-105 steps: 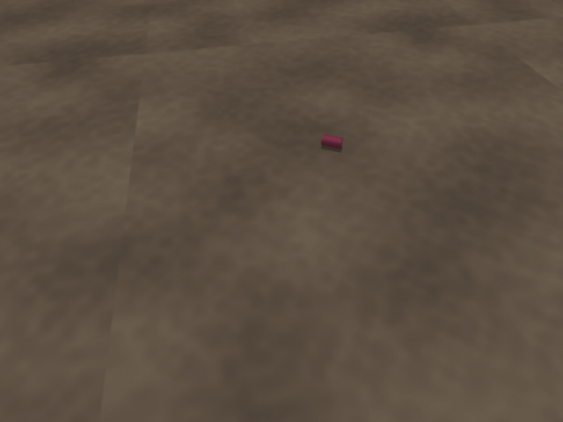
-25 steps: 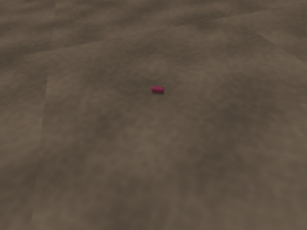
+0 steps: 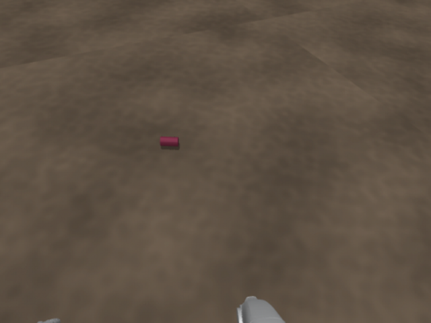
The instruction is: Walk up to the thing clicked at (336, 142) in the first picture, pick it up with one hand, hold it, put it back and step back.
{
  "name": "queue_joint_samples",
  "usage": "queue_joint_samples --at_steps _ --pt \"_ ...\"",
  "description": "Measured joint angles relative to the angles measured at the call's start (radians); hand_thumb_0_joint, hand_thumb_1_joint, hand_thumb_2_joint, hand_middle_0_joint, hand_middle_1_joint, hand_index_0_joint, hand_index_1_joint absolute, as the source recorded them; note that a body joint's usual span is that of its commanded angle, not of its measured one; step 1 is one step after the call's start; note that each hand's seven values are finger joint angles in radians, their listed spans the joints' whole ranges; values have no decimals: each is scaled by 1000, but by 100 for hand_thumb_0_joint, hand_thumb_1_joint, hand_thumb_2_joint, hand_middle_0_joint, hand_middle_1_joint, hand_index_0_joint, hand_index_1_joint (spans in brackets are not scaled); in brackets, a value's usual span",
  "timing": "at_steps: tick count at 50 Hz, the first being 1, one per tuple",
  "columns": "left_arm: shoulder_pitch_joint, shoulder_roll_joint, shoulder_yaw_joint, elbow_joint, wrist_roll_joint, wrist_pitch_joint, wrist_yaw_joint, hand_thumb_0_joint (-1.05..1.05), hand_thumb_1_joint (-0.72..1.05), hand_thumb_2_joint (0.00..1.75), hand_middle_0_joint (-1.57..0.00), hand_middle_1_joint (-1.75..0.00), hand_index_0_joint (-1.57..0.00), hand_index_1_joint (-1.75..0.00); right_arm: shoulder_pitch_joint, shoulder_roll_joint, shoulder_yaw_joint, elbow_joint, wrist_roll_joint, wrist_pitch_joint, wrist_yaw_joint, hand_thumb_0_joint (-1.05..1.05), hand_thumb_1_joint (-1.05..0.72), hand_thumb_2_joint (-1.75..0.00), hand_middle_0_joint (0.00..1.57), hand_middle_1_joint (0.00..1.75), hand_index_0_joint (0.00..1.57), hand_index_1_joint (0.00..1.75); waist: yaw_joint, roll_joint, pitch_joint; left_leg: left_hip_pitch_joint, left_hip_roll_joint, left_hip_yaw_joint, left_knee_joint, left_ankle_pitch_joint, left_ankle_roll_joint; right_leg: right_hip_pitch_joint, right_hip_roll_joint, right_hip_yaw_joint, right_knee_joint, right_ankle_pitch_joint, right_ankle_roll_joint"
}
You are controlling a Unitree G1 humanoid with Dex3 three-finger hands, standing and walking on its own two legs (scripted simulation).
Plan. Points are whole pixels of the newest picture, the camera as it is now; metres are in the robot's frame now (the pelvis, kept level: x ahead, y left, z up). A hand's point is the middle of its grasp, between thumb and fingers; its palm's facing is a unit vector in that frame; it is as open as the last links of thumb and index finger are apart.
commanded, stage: walk up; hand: left
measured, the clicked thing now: (169, 141) +1.24 +0.18 -0.74
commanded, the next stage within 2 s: none
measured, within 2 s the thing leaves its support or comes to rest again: neither
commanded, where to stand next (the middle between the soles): +0.85 -0.06 m, yaw +1 degrees
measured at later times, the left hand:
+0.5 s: hand (121, 251) +0.30 +0.19 -0.12, palm faces -0.04 -0.92 -0.38, open 7.4 cm
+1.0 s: hand (120, 182) +0.50 +0.23 -0.14, palm faces -0.04 -0.94 -0.33, open 7.4 cm
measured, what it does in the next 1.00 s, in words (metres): walks ahead: right foot, then left foot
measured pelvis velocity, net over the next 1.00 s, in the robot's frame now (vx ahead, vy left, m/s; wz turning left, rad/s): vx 0.44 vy -0.04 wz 0.00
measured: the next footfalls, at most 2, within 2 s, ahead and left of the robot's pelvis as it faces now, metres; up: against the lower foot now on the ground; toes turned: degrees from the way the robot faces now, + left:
right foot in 0.16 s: +0.26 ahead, -0.16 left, +0.00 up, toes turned -5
left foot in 0.70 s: +0.49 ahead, +0.07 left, +0.00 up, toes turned +5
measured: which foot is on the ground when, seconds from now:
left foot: down 0.00-0.20, up 0.22-0.68, down 0.70-1.00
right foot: up 0.00-0.14, down 0.16-0.74, up 0.76-1.00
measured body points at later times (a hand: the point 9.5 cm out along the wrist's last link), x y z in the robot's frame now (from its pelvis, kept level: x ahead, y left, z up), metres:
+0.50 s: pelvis +0.23 -0.07 +0.00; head +0.25 -0.10 +0.45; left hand +0.30 +0.24 -0.10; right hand +0.30 -0.39 -0.12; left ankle +0.32 +0.10 -0.68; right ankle +0.22 -0.15 -0.74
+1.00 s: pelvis +0.44 -0.04 +0.00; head +0.45 -0.02 +0.45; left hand +0.50 +0.28 -0.12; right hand +0.51 -0.35 -0.09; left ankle +0.45 +0.07 -0.74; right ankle +0.52 -0.21 -0.68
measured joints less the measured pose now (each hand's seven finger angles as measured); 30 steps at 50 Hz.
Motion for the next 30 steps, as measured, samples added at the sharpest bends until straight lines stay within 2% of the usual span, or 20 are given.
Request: queue_joint_samples --at_steps 4,8,9,10,11,14,16,19,23,27,30 --pt "-45 -5 2 -14 8 10 -18 1 91 90 -20 -30 -20 -30 31 -21 -1 4 2 7 0 0 -90 -90 20 30 21 30 -10 26 15 71 4 15 -21 -51 -24 -1 -33 -41 -219 94 -6" --pt "-69 -17 3 -11 12 13 -25 1 91 90 -20 -30 -20 -30 52 -37 -4 5 2 24 -4 1 -90 -90 20 30 21 30 -25 52 1 117 21 19 35 -152 -58 74 -19 -80 -346 148 -28" --pt "-79 -29 6 -7 13 9 -22 1 91 90 -20 -30 -20 -30 51 -44 -6 8 2 29 -8 1 -90 -90 20 30 21 30 -23 77 3 117 46 14 83 -189 -55 87 2 -91 -335 155 -24" --pt "-91 -45 8 -5 14 4 -17 1 91 90 -20 -30 -20 -30 42 -50 -7 14 2 37 -13 1 -90 -90 20 30 21 30 -23 112 16 99 83 -6 167 -212 -34 99 29 -112 -307 123 -26" --pt "-96 -54 7 -13 16 -5 -13 1 91 90 -20 -30 -20 -30 33 -45 -5 16 3 44 -18 1 -90 -90 20 30 21 30 -18 124 24 59 93 -44 289 -205 -8 107 40 -122 -276 86 -30" --pt "-83 -73 -2 -37 -1 -22 1 1 90 89 -21 -30 -20 -30 -3 -25 16 20 7 57 -19 1 -91 -90 20 30 20 30 17 99 29 -97 25 -112 627 -188 20 156 35 -106 -265 29 -45" --pt "-58 -90 -12 -39 -9 -23 11 1 90 89 -21 -30 -20 -30 -27 -25 22 15 15 55 -17 1 -91 -90 20 30 20 30 31 102 26 -194 6 -135 713 -134 30 216 39 -104 -325 33 -47" --pt "-8 -100 -20 -31 -9 -28 20 1 90 89 -21 -30 -21 -30 -59 -31 19 -11 17 50 -10 1 -91 -90 20 30 20 30 48 114 18 -308 12 -167 682 -47 33 294 60 -103 -409 40 -52" --pt "54 -99 -22 -18 -1 -33 25 1 90 89 -21 -30 -21 -30 -83 -42 2 -28 10 56 2 0 -91 -90 20 30 20 30 56 134 8 -411 20 -210 583 58 8 374 91 -115 -479 25 -58" --pt "100 -84 -11 -17 11 -35 27 1 90 89 -21 -30 -21 -30 -83 -44 -8 -15 -4 70 15 0 -91 -90 20 30 20 30 67 133 -6 -444 31 -197 416 108 -14 436 106 -137 -520 -10 -56" --pt "122 -65 0 -19 16 -38 30 1 90 89 -21 -30 -21 -30 -89 -38 -7 -5 -12 71 24 0 -91 -90 20 30 20 30 80 119 -1 -421 39 -169 272 153 -8 472 111 -150 -517 -55 -48"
